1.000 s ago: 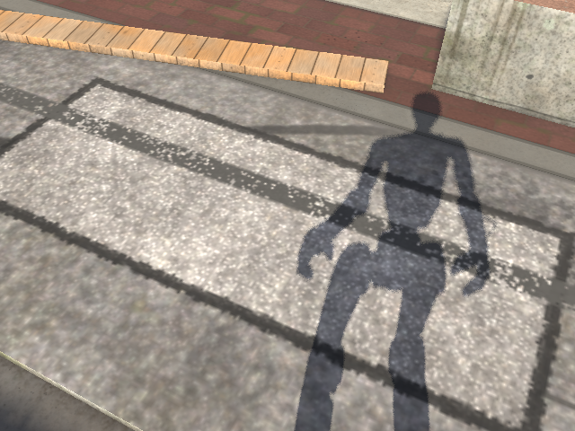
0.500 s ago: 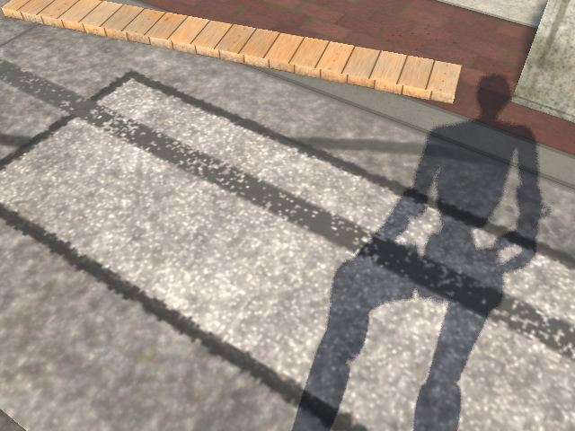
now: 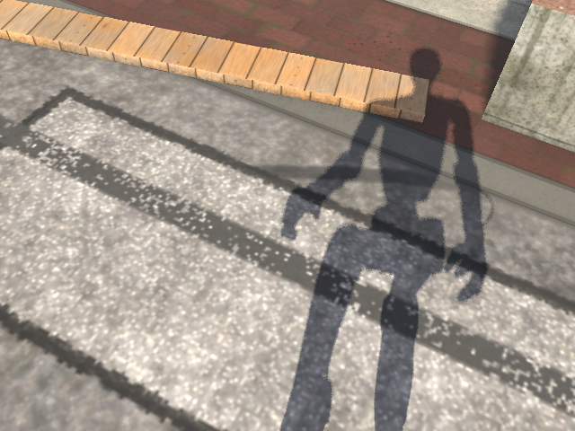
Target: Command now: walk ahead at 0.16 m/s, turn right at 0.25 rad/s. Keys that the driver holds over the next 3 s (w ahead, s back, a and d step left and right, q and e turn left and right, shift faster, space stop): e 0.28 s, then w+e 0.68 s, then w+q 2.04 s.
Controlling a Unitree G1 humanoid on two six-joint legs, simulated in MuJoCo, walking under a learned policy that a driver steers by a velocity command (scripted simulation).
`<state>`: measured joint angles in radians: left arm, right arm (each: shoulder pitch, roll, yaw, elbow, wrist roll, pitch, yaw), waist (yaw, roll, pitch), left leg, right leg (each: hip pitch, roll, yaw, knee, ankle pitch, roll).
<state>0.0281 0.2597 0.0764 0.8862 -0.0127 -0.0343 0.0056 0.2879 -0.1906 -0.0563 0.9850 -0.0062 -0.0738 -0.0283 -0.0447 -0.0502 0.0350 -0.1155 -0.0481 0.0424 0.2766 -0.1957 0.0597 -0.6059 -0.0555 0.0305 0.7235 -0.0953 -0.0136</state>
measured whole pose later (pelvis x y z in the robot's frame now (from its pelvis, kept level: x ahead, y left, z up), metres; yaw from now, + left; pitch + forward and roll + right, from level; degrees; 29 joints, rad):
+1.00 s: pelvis +0.28 -0.11 -0.03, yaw -34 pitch +2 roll +0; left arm 0.03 0.27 0.06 0.65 -0.02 -0.02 -0.06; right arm 0.37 -0.29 -0.08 0.93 0.03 -0.07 -0.01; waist -0.10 -0.02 0.03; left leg 0.12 0.10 0.20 0.29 -0.43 -0.08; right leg -0.56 -0.04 -0.05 0.61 -0.14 -0.07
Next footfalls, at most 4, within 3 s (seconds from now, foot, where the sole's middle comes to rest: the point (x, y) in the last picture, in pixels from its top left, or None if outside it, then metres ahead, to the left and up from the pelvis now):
0.16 right None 0.20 -0.12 -0.79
0.56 left None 0.24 0.09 -0.79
1.02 right None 0.36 -0.31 -0.79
1.56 left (380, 315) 0.75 -0.28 -0.79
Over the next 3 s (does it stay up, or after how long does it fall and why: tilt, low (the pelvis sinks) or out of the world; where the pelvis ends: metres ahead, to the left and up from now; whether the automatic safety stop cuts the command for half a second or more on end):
stays up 1.34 -0.32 -0.01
